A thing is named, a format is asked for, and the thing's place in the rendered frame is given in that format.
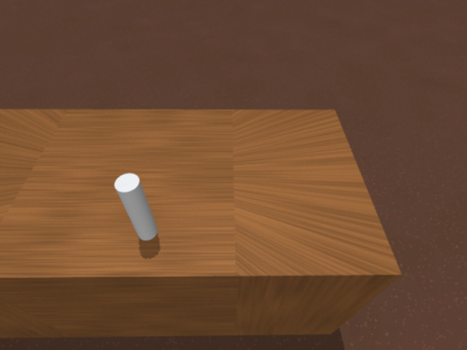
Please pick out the can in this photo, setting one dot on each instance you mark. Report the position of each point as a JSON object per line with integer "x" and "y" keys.
{"x": 131, "y": 193}

